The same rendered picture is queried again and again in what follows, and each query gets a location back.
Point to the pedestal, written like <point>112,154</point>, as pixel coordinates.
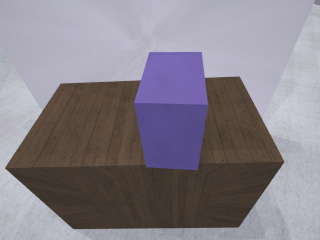
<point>84,159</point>

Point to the carton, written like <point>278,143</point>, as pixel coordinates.
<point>171,108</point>

